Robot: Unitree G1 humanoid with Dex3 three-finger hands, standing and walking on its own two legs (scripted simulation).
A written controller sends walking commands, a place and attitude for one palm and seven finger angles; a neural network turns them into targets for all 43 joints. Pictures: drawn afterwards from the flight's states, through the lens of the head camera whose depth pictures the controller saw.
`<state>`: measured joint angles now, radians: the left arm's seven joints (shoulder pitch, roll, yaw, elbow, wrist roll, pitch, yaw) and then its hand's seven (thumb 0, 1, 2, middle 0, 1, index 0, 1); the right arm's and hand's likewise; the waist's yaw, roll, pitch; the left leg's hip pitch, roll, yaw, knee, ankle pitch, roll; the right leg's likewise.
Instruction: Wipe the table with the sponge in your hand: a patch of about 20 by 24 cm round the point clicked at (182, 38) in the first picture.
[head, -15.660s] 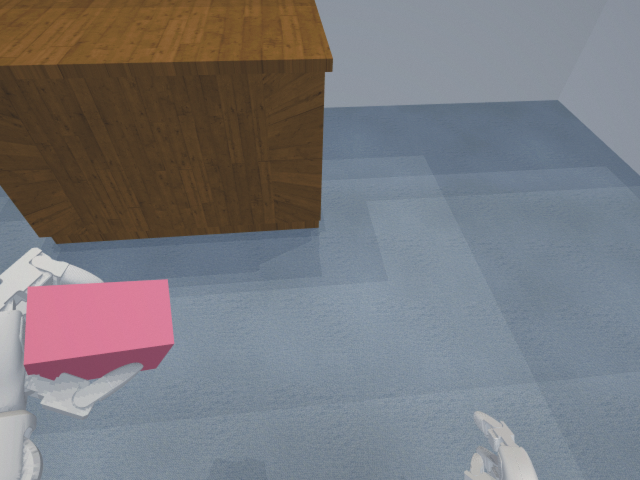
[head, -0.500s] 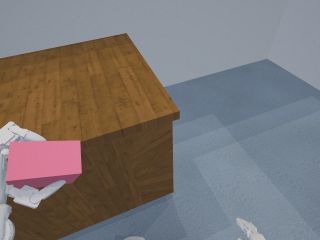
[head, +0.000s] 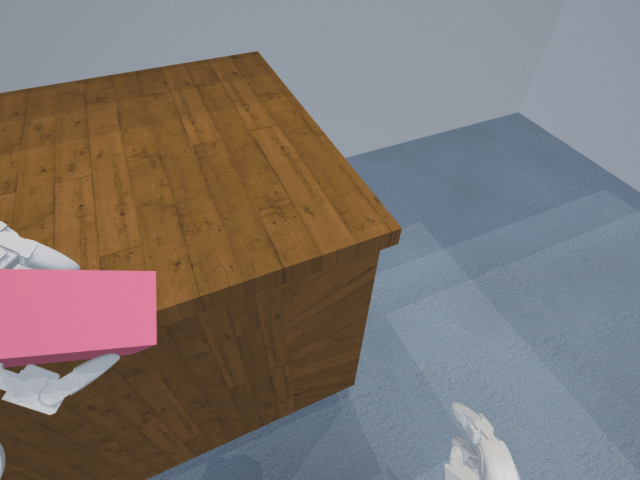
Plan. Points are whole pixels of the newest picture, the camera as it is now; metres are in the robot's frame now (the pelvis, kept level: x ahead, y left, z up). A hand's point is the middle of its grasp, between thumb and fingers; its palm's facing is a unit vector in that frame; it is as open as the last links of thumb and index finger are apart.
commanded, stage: shuffle to correct the standing spot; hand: left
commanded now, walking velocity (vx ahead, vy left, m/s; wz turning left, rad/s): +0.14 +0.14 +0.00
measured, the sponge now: (98, 318) +0.22 +0.21 +0.18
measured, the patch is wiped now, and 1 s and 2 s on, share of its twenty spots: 0.00 0.00 0.00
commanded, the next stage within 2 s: come to a stop and stand still in 1.44 s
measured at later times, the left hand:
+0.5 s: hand out of the picture +0.24 +0.33 +0.19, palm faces +0.43 -0.80 -0.41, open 10.5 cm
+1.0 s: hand out of the picture +0.27 +0.36 +0.17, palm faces +0.41 -0.84 -0.36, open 10.5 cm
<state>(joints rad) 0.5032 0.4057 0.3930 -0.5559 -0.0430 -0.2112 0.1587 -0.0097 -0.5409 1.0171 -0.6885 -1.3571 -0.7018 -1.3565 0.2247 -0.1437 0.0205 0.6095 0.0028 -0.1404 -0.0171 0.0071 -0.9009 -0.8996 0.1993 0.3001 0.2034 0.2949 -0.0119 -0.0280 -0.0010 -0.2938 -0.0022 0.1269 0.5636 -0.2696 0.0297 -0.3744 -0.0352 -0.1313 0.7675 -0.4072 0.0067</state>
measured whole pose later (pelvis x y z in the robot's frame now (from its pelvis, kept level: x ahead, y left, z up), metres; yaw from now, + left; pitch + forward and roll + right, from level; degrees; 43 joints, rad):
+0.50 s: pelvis +0.02 +0.08 +0.00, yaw +1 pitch -1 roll +1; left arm 0.41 0.43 0.39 -0.51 -0.02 -0.22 0.16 -0.01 -0.54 1.02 -0.69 -1.35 -0.71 -1.35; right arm 0.20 -0.18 -0.03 0.61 0.00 -0.11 -0.06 0.01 -0.90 -0.90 0.20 0.30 0.20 0.29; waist 0.00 -0.06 0.06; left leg -0.28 0.02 0.07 0.55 -0.25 0.01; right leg -0.39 -0.05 -0.05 0.94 -0.51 0.00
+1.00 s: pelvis +0.06 +0.12 +0.00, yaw +0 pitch -2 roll +0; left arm 0.46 0.34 0.34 -0.51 -0.03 -0.21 0.15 -0.01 -0.54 1.02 -0.69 -1.35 -0.71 -1.35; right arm 0.21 -0.24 -0.03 0.62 0.00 -0.10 -0.05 0.01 -0.90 -0.90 0.20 0.30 0.20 0.29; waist 0.02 -0.03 0.06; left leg -0.26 0.03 0.08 0.51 -0.22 0.01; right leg -0.23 -0.03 -0.10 0.58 -0.32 -0.02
